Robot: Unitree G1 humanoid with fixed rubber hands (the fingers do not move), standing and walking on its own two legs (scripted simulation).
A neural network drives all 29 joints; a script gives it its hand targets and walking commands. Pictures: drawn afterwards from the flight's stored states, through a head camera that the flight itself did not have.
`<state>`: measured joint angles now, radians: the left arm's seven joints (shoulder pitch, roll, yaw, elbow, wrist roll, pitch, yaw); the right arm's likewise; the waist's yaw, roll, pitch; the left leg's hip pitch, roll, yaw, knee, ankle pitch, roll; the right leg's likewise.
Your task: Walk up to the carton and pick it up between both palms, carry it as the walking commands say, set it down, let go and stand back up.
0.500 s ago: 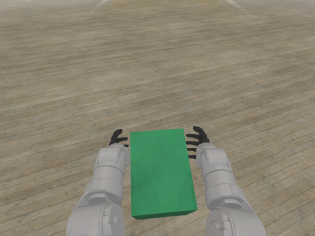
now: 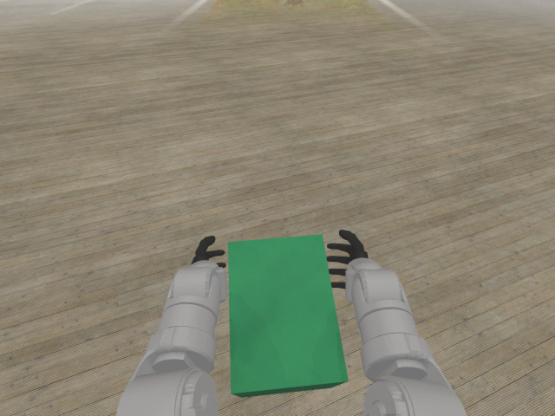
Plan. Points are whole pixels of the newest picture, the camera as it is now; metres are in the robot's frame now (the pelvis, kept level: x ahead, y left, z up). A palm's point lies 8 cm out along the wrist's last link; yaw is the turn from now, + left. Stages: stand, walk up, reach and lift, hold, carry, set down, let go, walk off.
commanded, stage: hold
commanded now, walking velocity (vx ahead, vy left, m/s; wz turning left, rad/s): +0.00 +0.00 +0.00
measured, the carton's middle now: (281, 317) +0.30 +0.01 -0.04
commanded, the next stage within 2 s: carry in 0.78 s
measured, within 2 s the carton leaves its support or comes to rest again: neither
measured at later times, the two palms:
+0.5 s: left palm (203, 280) +0.31 +0.13 +0.06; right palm (358, 271) +0.31 -0.12 +0.07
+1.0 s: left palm (174, 268) +0.31 +0.17 +0.08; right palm (328, 244) +0.34 -0.07 +0.10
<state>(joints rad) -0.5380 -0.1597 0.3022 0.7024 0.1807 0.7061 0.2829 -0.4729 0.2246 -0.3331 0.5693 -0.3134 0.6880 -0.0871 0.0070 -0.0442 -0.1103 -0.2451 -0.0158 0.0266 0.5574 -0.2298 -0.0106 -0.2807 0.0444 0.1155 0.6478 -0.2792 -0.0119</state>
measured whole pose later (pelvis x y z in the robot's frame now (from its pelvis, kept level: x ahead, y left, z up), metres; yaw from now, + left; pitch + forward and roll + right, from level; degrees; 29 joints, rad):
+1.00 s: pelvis +0.01 +0.02 -0.01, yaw +7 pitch -2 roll -1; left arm -0.51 -0.17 0.16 0.37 0.18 0.94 0.27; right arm -0.48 0.22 -0.26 0.24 -0.22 0.91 -0.15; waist -0.02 0.01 -0.09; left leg -0.35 -0.01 -0.01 0.68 -0.29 0.00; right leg -0.31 0.02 0.00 0.66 -0.32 -0.01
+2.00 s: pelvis -0.02 +0.03 -0.01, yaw +31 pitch +7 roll +0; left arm -0.89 -0.09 0.24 0.21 0.09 1.31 0.37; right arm -0.93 0.14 -0.25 0.18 -0.14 1.26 -0.31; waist -0.02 -0.01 0.10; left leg -0.55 -0.08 -0.09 0.64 -0.20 0.02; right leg -0.35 -0.08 -0.13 0.77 -0.54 0.01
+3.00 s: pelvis -0.07 -0.02 -0.01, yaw +33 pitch +3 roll +0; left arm -0.87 -0.12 0.28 0.38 0.09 1.31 0.41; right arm -0.86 0.14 -0.25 0.31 -0.14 1.28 -0.30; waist -0.02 0.03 -0.07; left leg -0.53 -0.05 -0.11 0.58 -0.10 0.00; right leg -0.32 0.00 -0.12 0.68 -0.42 -0.05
